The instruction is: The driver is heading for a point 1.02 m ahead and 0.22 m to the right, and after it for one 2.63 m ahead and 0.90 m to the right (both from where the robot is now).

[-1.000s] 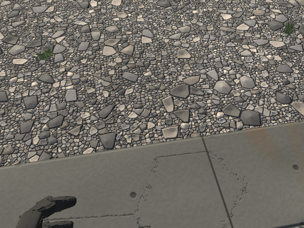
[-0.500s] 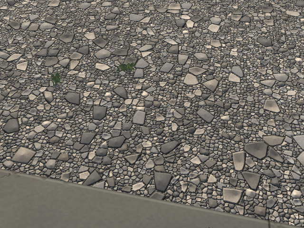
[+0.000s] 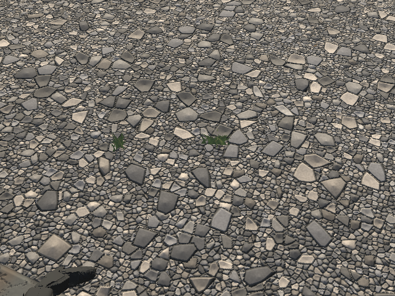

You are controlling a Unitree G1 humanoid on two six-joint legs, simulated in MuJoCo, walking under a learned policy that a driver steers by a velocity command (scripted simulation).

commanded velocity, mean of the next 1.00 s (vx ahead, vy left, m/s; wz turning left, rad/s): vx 0.50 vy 0.00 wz -0.27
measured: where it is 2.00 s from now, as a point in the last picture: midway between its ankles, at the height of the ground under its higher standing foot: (244, 204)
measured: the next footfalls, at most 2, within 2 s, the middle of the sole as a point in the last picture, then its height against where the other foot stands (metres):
left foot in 0.44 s outside the picture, level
right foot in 1.02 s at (249, 289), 0.18 m lower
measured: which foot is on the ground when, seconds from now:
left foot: down 0.00-0.00, up 0.02-0.42, down 0.44-1.00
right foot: down 0.00-0.46, up 0.48-1.00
